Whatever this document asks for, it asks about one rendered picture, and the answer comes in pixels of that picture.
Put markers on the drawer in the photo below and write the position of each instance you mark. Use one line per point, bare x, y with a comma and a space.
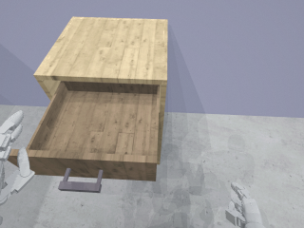
93, 126

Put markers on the robot right hand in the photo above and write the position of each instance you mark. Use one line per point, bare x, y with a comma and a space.
244, 212

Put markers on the handle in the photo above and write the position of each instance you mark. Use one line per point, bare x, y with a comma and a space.
80, 186

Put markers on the cabinet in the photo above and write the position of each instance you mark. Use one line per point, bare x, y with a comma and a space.
109, 50

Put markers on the robot left hand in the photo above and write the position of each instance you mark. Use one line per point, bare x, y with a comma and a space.
9, 132

